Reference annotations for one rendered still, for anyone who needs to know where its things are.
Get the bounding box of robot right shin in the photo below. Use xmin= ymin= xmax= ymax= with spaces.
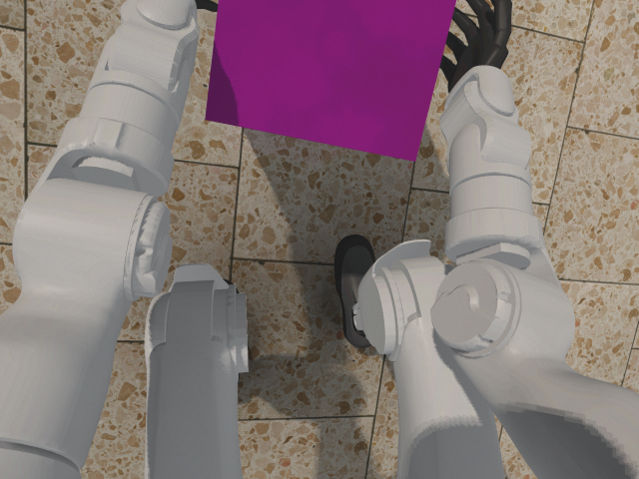
xmin=352 ymin=239 xmax=455 ymax=347

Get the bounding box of left robot forearm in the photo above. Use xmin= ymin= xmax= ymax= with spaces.
xmin=12 ymin=0 xmax=200 ymax=279

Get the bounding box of robot left upper arm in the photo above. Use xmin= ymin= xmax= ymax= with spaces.
xmin=0 ymin=177 xmax=173 ymax=479

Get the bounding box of robot right foot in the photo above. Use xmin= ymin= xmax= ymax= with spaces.
xmin=334 ymin=235 xmax=375 ymax=348

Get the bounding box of robot right hand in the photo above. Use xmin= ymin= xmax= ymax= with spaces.
xmin=439 ymin=0 xmax=512 ymax=93

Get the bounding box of robot right upper arm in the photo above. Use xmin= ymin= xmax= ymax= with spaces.
xmin=430 ymin=258 xmax=639 ymax=479

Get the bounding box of right robot forearm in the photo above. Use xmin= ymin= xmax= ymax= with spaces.
xmin=439 ymin=65 xmax=563 ymax=290

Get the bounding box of carton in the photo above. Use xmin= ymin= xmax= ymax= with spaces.
xmin=205 ymin=0 xmax=456 ymax=162

